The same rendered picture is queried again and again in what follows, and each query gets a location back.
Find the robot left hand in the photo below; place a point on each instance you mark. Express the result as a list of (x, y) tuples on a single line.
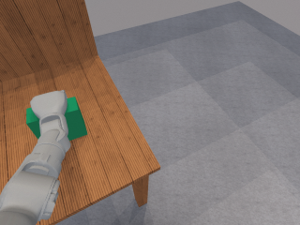
[(52, 102)]

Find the sponge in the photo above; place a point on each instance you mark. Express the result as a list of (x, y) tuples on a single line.
[(75, 123)]

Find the table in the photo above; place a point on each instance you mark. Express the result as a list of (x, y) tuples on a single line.
[(47, 46)]

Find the left robot upper arm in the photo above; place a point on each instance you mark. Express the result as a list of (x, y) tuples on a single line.
[(30, 198)]

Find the robot left forearm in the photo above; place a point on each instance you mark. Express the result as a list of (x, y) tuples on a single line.
[(49, 152)]

